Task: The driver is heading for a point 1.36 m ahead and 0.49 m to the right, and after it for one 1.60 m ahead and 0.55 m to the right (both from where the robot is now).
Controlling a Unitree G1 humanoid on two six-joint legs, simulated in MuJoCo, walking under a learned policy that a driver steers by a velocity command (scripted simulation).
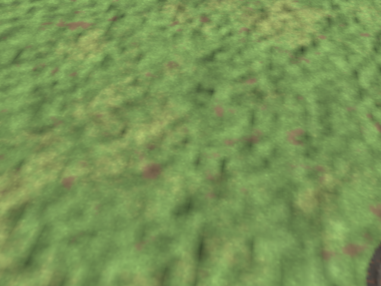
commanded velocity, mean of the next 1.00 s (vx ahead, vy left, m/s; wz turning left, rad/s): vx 0.48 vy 0.00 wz -0.51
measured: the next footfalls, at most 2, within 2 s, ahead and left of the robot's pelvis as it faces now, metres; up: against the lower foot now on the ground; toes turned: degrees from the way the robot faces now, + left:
right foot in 0.24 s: +0.30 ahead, -0.15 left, +0.00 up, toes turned -9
left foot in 0.76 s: +0.63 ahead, -0.05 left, +0.00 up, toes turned -29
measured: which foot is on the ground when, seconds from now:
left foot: down 0.00-0.24, up 0.26-0.74, down 0.76-1.00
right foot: up 0.00-0.22, down 0.24-0.76, up 0.78-1.00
